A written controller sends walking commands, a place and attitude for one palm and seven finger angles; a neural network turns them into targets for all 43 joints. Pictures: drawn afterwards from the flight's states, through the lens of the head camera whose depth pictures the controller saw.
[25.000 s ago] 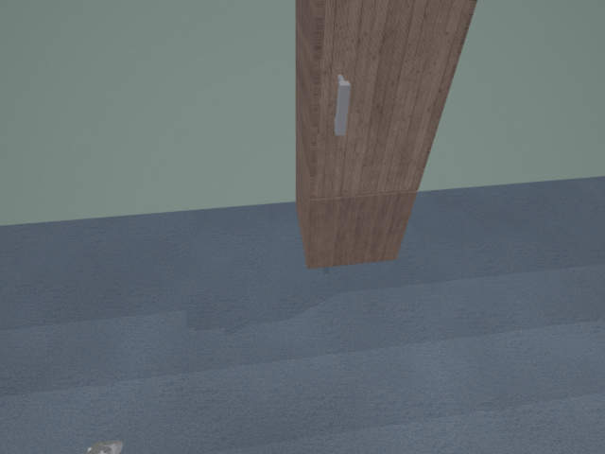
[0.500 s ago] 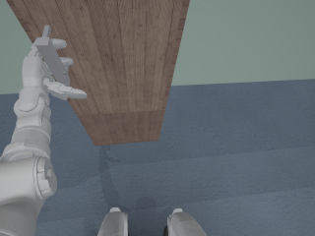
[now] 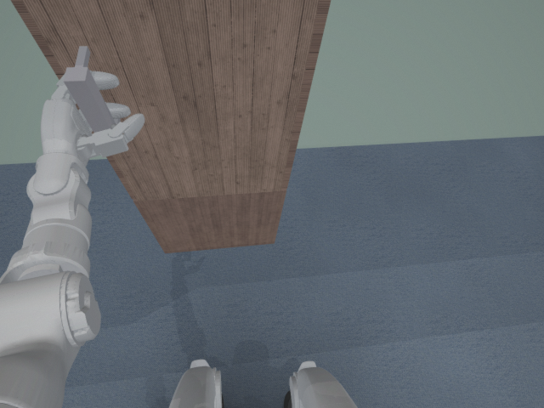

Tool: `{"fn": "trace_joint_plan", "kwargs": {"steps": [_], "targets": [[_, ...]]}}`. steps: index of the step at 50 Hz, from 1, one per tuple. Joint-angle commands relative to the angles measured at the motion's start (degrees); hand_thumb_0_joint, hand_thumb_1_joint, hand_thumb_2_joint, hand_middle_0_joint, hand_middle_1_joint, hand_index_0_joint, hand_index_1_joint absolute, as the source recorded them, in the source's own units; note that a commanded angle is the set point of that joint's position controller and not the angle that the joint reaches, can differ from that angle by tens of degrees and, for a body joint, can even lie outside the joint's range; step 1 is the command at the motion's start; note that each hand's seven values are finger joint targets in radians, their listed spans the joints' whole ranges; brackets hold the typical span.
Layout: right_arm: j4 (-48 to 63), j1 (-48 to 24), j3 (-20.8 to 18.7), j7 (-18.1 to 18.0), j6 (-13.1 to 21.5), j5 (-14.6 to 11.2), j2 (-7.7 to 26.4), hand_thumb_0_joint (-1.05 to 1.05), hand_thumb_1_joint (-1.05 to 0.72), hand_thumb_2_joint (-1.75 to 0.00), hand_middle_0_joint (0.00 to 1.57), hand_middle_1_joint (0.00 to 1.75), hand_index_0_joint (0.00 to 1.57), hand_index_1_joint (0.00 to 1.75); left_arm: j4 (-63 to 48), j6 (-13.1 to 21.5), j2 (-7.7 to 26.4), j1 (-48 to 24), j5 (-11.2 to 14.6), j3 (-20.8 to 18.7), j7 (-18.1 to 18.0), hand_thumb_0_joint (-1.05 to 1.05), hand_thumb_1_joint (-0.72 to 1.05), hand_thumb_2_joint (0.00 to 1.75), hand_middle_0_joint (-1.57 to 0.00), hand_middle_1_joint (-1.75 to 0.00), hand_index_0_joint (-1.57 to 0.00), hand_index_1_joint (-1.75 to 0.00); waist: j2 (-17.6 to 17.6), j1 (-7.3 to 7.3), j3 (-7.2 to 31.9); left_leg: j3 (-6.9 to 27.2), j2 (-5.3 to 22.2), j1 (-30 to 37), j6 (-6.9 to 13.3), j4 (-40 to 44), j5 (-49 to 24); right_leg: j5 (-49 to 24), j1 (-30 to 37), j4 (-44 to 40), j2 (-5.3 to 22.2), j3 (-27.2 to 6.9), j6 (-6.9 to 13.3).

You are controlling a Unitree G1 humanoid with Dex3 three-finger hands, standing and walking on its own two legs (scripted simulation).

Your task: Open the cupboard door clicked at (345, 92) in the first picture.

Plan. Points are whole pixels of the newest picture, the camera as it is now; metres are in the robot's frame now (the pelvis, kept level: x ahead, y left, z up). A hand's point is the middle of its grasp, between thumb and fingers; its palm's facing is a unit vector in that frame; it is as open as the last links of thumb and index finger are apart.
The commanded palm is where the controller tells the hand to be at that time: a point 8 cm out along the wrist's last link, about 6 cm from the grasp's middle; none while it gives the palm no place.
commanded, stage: close the thumb around the handle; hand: left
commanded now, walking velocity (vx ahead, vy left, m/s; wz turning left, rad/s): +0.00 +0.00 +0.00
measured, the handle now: (99, 102) +0.54 +0.22 +0.08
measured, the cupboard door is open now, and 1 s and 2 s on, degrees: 0 28 47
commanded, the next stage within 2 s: pull the door open along its arc in 0.24 s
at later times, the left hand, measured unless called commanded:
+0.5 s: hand (115, 129) +0.50 +0.19 +0.08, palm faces +0.07 -1.00 -0.01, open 5.7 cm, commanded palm +0.45 +0.24 +0.08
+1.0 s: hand (157, 211) +0.36 +0.13 +0.08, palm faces +0.31 -0.94 +0.12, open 6.3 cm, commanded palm +0.30 +0.17 +0.08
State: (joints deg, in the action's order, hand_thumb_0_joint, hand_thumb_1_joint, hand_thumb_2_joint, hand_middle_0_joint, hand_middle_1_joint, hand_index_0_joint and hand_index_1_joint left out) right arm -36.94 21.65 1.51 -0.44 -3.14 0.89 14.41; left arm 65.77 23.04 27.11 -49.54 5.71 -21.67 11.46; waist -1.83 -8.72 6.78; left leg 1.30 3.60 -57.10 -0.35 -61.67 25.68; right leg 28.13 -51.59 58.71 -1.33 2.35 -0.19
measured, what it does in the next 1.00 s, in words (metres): stands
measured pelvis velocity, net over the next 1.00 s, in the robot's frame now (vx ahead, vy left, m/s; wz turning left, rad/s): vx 0.03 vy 0.00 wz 0.01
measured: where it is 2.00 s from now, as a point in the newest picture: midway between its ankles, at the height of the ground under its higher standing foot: outside the picture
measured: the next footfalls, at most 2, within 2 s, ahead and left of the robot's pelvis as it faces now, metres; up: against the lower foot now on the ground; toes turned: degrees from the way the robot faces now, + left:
none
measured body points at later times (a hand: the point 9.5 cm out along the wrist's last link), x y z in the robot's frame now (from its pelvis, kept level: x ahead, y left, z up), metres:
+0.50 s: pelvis +0.00 +0.00 +0.00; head +0.12 +0.02 +0.44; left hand +0.49 +0.25 +0.08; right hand +0.01 -0.26 -0.11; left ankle +0.03 +0.12 -0.66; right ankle -0.01 -0.13 -0.66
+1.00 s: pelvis +0.03 +0.00 +0.02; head +0.08 +0.00 +0.47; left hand +0.34 +0.18 +0.08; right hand +0.18 -0.24 -0.08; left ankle +0.03 +0.12 -0.66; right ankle +0.00 -0.13 -0.66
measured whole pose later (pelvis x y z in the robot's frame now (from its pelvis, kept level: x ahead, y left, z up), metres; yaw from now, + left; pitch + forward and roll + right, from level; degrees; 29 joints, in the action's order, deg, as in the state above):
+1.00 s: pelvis +0.03 +0.00 +0.02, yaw +0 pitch +14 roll -1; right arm -30.3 14.4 -0.5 3.3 -1.5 1.8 12.0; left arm 14.5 18.1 -0.7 -3.5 6.6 -2.9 -15.3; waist -1.2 -1.7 8.8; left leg -0.7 2.5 -42.9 -0.7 -54.7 26.0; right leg 29.2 -38.8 53.7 -0.2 0.6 -0.1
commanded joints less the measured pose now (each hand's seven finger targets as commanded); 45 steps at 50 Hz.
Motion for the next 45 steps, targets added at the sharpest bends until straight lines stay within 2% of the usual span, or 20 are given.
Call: {"fn": "trace_joint_plan", "kwargs": {"steps": [1, 3, 4, 7, 10, 12, 15, 17, 18, 21, 22, 25, 30, 31, 35, 39, 40, 41, 42, 45], "targets": [[3.04, 9.07, -3.79, -0.62, 1.02, -0.07, 10.42, 0.0, -0.9, -0.9, 0.2, 0.3, 0.2, 0.3, -12.67, 4.01, 14.02, -25.08, 0.62, -2.69, 0.39, 0.0, 0.84, 0.88, -0.4, -1.34, -0.4, -1.34, -5.17, -0.83, 27.58, 1.5, -1.95, 25.24, 1.94, 5.3, -21.21, -20.81, 5.9, -6.9, -2.18, -0.29, 0.99], [3.14, 8.76, -3.67, -0.66, 0.94, -0.21, 10.39, 0.0, -0.9, -0.9, 0.2, 0.3, 0.2, 0.3, -13.08, 3.89, 14.18, -25.25, 0.49, -2.29, 0.57, 0.0, 0.9, 0.9, -0.4, -1.35, -0.4, -1.35, -5.79, -0.77, 26.51, 1.32, -1.95, 24.47, 1.92, 5.46, -20.42, -20.52, 6.0, -7.03, -2.06, -0.38, 1.02], [3.37, 8.59, -3.69, -0.55, 0.95, -0.27, 10.22, 0.0, -0.9, -0.9, 0.2, 0.3, 0.2, 0.3, -12.28, 3.58, 12.52, -24.38, 0.44, -1.28, 0.7, 0.0, 0.9, 0.9, -0.4, -1.35, -0.4, -1.35, -5.45, -1.01, 25.79, 1.12, -2.08, 24.3, 1.93, 5.64, -19.44, -19.64, 5.57, -7.39, -2.14, -0.26, 0.95], [3.47, 8.6, -3.57, -0.72, 0.84, -0.28, 10.43, 0.0, -0.9, -0.9, 0.2, 0.3, 0.2, 0.3, -13.14, 3.8, 15.42, -24.15, 0.39, -3.16, 0.73, 0.0, 0.9, 0.9, -0.4, -1.35, -0.4, -1.35, -5.73, -0.44, 26.8, 1.0, -2.04, 23.64, 2.03, 5.39, -20.01, -20.66, 6.79, -7.01, -2.13, -0.64, 1.01], [3.51, 8.68, -3.64, -0.69, 0.91, -0.23, 10.21, 0.0, -0.9, -0.9, 0.2, 0.3, 0.2, 0.3, -13.73, 3.97, 13.6, -24.81, 0.36, -1.81, 0.82, 0.0, 0.9, 0.9, -0.4, -1.35, -0.4, -1.35, -7.08, -0.94, 26.3, 1.22, -1.92, 25.07, 1.9, 5.34, -20.68, -20.44, 5.18, -6.87, -2.2, -0.35, 1.13], [3.5, 8.61, -3.62, -0.65, 0.78, -0.19, 10.22, 0.0, -0.9, -0.9, 0.2, 0.3, 0.2, 0.3, -13.8, 3.97, 13.88, -24.51, 0.34, -2.16, 0.36, 0.0, 0.9, 0.9, -0.4, -1.35, -0.4, -1.35, -7.45, -0.41, 26.42, 1.42, -1.86, 25.66, 1.68, 5.77, -20.67, -19.88, 5.23, -7.05, -2.23, -0.15, 1.13], [3.12, 8.84, -3.7, -0.61, 0.89, -0.05, 10.29, 0.0, -0.9, -0.9, 0.2, 0.3, 0.2, 0.3, -13.69, 4.01, 12.29, -26.22, -0.06, -0.67, -0.01, 0.0, 0.9, 0.9, -0.4, -1.35, -0.4, -1.35, -6.73, -1.69, 25.41, 1.83, -1.66, 26.12, 1.79, 5.49, -20.5, -19.13, 3.33, -6.95, -2.27, 0.1, 1.18], [2.94, 8.98, -3.72, -0.57, 0.93, -0.01, 10.36, 0.0, -0.9, -0.9, 0.2, 0.3, 0.2, 0.3, -13.38, 3.96, 13.18, -26.18, -0.18, -1.2, -0.2, 0.0, 0.9, 0.9, -0.4, -1.35, -0.4, -1.35, -6.91, -1.31, 26.13, 1.76, -1.72, 25.84, 1.72, 5.6, -20.04, -18.91, 4.03, -7.14, -2.2, -0.05, 1.08], [3.17, 9.04, -3.78, -0.66, 0.8, -0.06, 10.65, 0.0, -0.9, -0.9, 0.2, 0.3, 0.2, 0.3, -12.59, 3.86, 15.63, -23.97, -0.24, -3.42, -0.19, 0.0, 0.9, 0.9, -0.4, -1.35, -0.4, -1.35, -5.97, -0.46, 26.28, 1.5, -1.79, 24.74, 1.81, 5.61, -19.98, -19.38, 5.37, -7.17, -2.22, -0.23, 1.11], [4.23, 8.53, -3.8, -0.47, 0.72, -0.16, 10.17, 0.0, -0.9, -0.9, 0.2, 0.3, 0.2, 0.3, -16.25, 4.57, 14.28, -21.05, 0.12, -2.66, 0.45, 0.0, 0.9, 0.9, -0.4, -1.35, -0.4, -1.35, -7.66, 0.81, 29.56, 1.01, -2.04, 26.83, 1.71, 5.86, -23.06, -22.54, 7.84, -6.7, -2.17, -0.36, 1.23], [4.38, 8.24, -3.79, -0.31, 0.62, -0.21, 10.07, 0.0, -0.9, -0.9, 0.2, 0.3, 0.2, 0.3, -16.63, 4.49, 13.89, -19.25, 0.33, -2.65, 0.62, 0.0, 0.9, 0.9, -0.4, -1.35, -0.4, -1.35, -8.63, 1.35, 29.98, 0.85, -2.06, 27.43, 1.57, 5.93, -23.31, -22.65, 7.95, -6.79, -2.23, -0.25, 1.31], [5.58, 7.74, -3.85, -0.07, 0.31, -0.46, 9.94, 0.0, -0.9, -0.9, 0.2, 0.3, 0.2, 0.3, -17.44, 3.93, 11.83, -12.71, 1.58, -2.29, 1.02, 0.0, 0.9, 0.9, -0.4, -1.35, -0.4, -1.35, -4.78, 2.07, 27.86, 0.32, -2.27, 25.72, 1.88, 6.81, -23.11, -24.02, 10.71, -7.4, -2.5, -0.11, 1.28], [8.0, 5.77, -4.38, 0.29, 0.16, -1.28, 9.53, 0.0, -0.9, -0.9, 0.2, 0.3, 0.2, 0.3, -26.21, 3.28, 8.97, -1.56, 3.48, -1.36, 1.17, 0.0, 0.9, 0.9, -0.4, -1.35, -0.4, -1.35, -3.89, 4.02, 28.15, -1.04, -2.6, 26.68, 1.96, 8.39, -25.22, -28.44, 15.66, -8.33, -2.56, -0.31, 1.32], [8.52, 5.11, -4.38, 0.42, 0.21, -1.47, 9.17, 0.0, -0.9, -0.9, 0.2, 0.3, 0.2, 0.3, -27.81, 3.03, 7.46, 1.55, 4.01, -0.72, 1.18, 0.0, 0.9, 0.9, -0.4, -1.35, -0.4, -1.35, -4.47, 4.62, 27.59, -1.33, -2.65, 26.83, 1.81, 9.0, -25.73, -29.13, 16.33, -8.56, -2.38, -0.15, 1.26], [10.53, 2.85, -4.52, 0.8, 0.77, -2.0, 8.55, 0.0, -0.9, -0.9, 0.2, 0.3, 0.2, 0.3, -34.86, 2.12, 1.94, 13.14, 6.15, 2.17, 0.97, 0.0, 0.9, 0.9, -0.4, -1.35, -0.4, -1.35, -0.89, 5.48, 23.43, -2.39, -3.01, 25.12, 2.21, 10.49, -24.68, -31.55, 20.01, -9.92, -2.26, -0.31, 1.12], [12.41, 0.29, -4.76, 1.41, 2.1, -2.41, 7.51, 0.0, -0.9, -0.9, 0.2, 0.3, 0.2, 0.3, -46.62, 1.9, -4.37, 25.14, 7.81, 6.51, -0.1, 0.0, 0.9, 0.9, -0.4, -1.35, -0.4, -1.35, -2.12, 6.89, 22.5, -2.8, -2.9, 28.18, 1.9, 11.66, -28.52, -34.79, 21.74, -9.97, -1.81, 0.14, 0.97], [12.82, -1.51, -4.67, 1.53, 2.86, -1.76, 5.62, 0.0, -0.9, -0.9, 0.2, 0.3, 0.2, 0.3, -51.05, 1.05, -6.28, 27.05, 11.19, -0.52, -8.53, 0.0, 0.9, 0.9, -0.4, -1.35, -0.4, -1.35, -1.93, 12.14, 22.19, -2.8, -2.99, 26.26, 1.26, 12.34, -29.96, -33.47, 23.32, -10.03, -1.73, 1.14, 0.97], [12.79, -2.5, -4.26, 2.12, 3.54, -1.56, 5.2, 0.0, -0.9, -0.9, 0.2, 0.3, 0.2, 0.3, -51.19, 0.01, -13.43, 30.44, 9.41, 6.78, -12.74, 0.0, 0.9, 0.9, -0.4, -1.35, -0.4, -1.35, -2.01, 9.47, 19.45, -2.86, -2.92, 27.07, 0.91, 12.6, -28.02, -31.5, 21.17, -10.15, -1.75, 1.64, 0.68], [12.56, -2.78, -4.41, 2.51, 3.89, -1.45, 5.34, 0.0, -0.9, -0.9, 0.2, 0.3, 0.2, 0.3, -52.94, -0.41, -16.07, 32.15, 8.72, 8.69, -15.65, 0.0, 0.9, 0.9, -0.4, -1.35, -0.4, -1.35, 0.75, 8.55, 17.68, -2.33, -2.58, 26.8, 0.75, 12.42, -27.37, -30.14, 19.77, -10.25, -1.59, 2.27, 0.56], [12.88, -4.15, -4.75, 3.12, 4.32, 0.11, 5.31, 0.0, -0.9, -0.9, 0.2, 0.3, 0.2, 0.3, -59.49, -0.48, -16.66, 37.23, 4.08, 9.53, -24.17, 0.0, 0.9, 0.9, -0.4, -1.35, -0.4, -1.35, 2.99, 9.32, 18.3, -2.26, -2.86, 25.94, 0.77, 11.82, -26.35, -30.41, 21.55, -9.16, -1.17, 1.84, 0.75]]}}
